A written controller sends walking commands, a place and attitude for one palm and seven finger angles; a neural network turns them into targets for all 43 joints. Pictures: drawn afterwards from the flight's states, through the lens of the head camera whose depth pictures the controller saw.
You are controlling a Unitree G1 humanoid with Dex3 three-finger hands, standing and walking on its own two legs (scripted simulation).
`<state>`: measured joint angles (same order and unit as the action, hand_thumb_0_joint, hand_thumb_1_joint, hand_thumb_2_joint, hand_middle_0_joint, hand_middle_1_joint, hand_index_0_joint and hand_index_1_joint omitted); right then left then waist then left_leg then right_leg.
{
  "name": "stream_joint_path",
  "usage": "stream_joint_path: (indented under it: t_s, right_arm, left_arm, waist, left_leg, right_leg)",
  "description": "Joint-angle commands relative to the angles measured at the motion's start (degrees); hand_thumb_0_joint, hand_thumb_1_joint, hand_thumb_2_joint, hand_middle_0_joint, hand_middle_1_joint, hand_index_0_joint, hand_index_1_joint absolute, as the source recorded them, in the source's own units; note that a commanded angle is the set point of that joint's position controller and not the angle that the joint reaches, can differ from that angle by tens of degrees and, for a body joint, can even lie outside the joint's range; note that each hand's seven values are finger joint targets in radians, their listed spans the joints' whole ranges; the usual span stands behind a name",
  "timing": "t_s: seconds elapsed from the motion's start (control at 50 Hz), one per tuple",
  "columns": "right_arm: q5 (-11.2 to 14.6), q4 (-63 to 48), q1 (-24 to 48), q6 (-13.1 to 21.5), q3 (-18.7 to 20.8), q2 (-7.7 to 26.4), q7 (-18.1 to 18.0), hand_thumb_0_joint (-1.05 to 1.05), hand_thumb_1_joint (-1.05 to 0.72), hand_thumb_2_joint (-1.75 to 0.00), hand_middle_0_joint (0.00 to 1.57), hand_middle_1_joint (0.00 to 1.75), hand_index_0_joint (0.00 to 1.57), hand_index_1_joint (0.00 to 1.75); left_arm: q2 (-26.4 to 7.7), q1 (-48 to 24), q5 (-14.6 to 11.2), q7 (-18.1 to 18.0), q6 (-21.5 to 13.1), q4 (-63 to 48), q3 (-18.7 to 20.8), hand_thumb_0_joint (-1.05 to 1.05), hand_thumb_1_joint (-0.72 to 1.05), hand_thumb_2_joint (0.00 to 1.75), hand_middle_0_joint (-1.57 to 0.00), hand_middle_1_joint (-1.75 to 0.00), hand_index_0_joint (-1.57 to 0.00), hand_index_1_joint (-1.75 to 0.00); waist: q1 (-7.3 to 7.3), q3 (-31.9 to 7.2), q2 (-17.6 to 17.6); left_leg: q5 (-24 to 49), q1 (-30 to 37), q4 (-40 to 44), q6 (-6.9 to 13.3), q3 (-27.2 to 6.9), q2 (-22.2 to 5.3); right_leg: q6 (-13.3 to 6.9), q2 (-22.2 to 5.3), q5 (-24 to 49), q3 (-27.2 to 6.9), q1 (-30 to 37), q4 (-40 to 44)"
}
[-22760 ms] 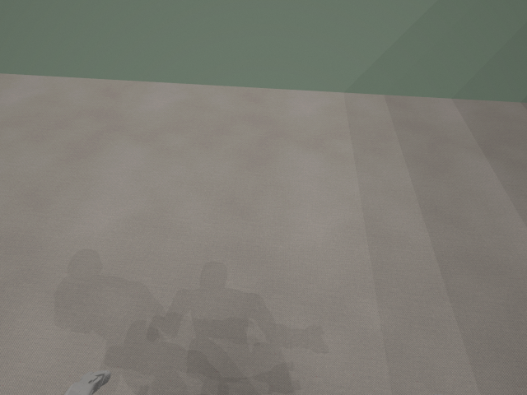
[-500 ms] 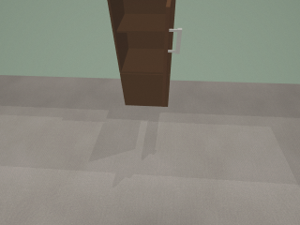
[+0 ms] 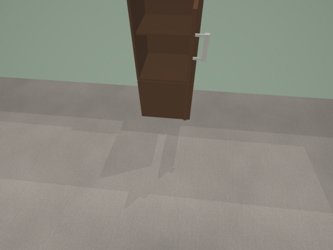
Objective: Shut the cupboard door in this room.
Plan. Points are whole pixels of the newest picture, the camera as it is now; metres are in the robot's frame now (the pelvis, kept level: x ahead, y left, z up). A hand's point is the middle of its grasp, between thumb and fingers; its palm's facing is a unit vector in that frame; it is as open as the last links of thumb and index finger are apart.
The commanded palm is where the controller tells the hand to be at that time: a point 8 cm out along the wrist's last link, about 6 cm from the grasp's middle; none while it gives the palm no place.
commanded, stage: look at it before walking up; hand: left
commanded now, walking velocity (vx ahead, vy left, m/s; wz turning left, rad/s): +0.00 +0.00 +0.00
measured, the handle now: (200, 47) +0.90 -0.09 +0.05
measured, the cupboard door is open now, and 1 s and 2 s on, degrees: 87 87 87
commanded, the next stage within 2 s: walk to a spot facing it in 1.60 s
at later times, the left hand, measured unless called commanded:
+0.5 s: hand out of the picture -0.02 +0.18 -0.18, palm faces +0.02 -0.98 -0.18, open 7.4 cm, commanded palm none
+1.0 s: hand out of the picture -0.01 +0.20 -0.18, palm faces +0.01 -0.98 -0.18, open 7.4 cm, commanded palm none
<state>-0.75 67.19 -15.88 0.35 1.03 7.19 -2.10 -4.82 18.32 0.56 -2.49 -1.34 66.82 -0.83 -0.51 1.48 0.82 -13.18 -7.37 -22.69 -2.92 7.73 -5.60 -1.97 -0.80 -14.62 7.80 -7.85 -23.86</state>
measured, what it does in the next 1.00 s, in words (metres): stands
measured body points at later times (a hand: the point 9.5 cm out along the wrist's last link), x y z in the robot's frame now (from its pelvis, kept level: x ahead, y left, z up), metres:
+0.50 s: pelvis +0.00 +0.02 +0.00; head +0.00 +0.01 +0.45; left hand -0.02 +0.23 -0.16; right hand -0.04 -0.18 -0.17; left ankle -0.01 +0.15 -0.74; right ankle -0.02 -0.09 -0.74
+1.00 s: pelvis +0.00 +0.04 +0.00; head +0.01 +0.04 +0.45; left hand -0.01 +0.26 -0.16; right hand -0.02 -0.18 -0.16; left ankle -0.01 +0.15 -0.74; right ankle -0.02 -0.09 -0.74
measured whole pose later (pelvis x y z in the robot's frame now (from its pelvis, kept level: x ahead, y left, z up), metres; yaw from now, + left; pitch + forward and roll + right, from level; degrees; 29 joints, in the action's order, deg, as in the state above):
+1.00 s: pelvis +0.00 +0.04 +0.00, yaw -1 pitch -1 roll +0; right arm -0.6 66.3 -16.0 1.5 1.3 7.4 -1.6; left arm -8.0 16.6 0.9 -2.3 -1.1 65.4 -0.2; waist -0.2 2.5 -0.6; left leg -13.7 -7.7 -23.1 0.4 9.5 -2.8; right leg 1.2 -3.6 -13.2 5.9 -8.3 -23.2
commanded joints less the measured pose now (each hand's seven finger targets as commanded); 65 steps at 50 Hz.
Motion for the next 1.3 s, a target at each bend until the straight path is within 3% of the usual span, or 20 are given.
stream_joint_path:
  t_s: [0.0, 0.5, 0.64, 0.76, 1.28]
  right_arm:
    - [0.32, -0.86, -5.18, 0.47, 0.27, 2.83, -0.08, 0.0, -0.9, -0.9, 0.2, 0.3, 0.2, 0.3]
    - [0.4, -0.87, -6.29, 0.96, 0.47, 3.38, 0.2, 0.0, -0.9, -0.9, 0.2, 0.3, 0.2, 0.3]
    - [0.42, -1.25, -6.1, 1.21, 0.61, 3.74, 0.17, 0.0, -0.9, -0.9, 0.2, 0.3, 0.2, 0.3]
    - [0.49, -1.58, -5.57, 1.4, 0.87, 4.51, 0.16, 0.0, -0.9, -0.9, 0.2, 0.3, 0.2, 0.3]
    - [0.42, -3.91, 0.32, 2.07, 1.96, 11.75, 0.41, 0.0, -0.9, -0.9, 0.2, 0.3, 0.2, 0.3]
  left_arm:
    - [-6.17, 4.51, -0.12, -0.24, -0.75, -0.89, 1.18, 0.0, 0.9, 0.9, -0.2, -0.3, -0.2, -0.3]
    - [-6.95, 3.67, -0.08, -0.17, -0.45, -2.01, 1.3, 0.0, 0.9, 0.9, -0.2, -0.3, -0.2, -0.3]
    - [-7.2, 3.69, 0.0, -0.18, -0.4, -2.17, 1.35, 0.0, 0.9, 0.9, -0.2, -0.3, -0.2, -0.3]
    - [-7.69, 3.16, 0.12, -0.11, -0.45, -2.23, 1.48, 0.0, 0.9, 0.9, -0.2, -0.3, -0.2, -0.3]
    - [-14.1, -1.88, 0.32, 0.51, -0.77, -4.06, 2.38, 0.0, 0.9, 0.9, -0.2, -0.3, -0.2, -0.3]
  waist:
    - [0.75, 3.59, -1.24]
    - [0.47, 4.65, -1.37]
    - [0.45, 3.9, -0.19]
    - [0.6, 3.88, -1.15]
    - [0.53, 1.94, -0.81]
  left_leg:
    - [6.03, 0.05, 3.31, 2.39, -3.6, -2.79]
    - [3.3, -2.19, 4.76, 3.06, -4.28, -2.6]
    - [4.6, -1.76, 4.78, 3.43, -4.56, -2.7]
    - [4.48, -1.64, 5.07, 3.66, -4.87, -2.81]
    - [7.88, 0.42, 6.1, 4.32, -5.99, -3.31]
  right_leg:
    - [0.66, -7.29, 12.39, -7.48, -3.95, 6.13]
    - [1.1, -6.81, 6.9, -7.21, -3.85, 5.76]
    - [1.24, -6.9, 8.12, -6.9, -3.45, 5.15]
    - [1.42, -6.87, 8.0, -6.88, -3.48, 5.09]
    - [1.35, -7.69, 10.61, -6.93, -1.52, 5.42]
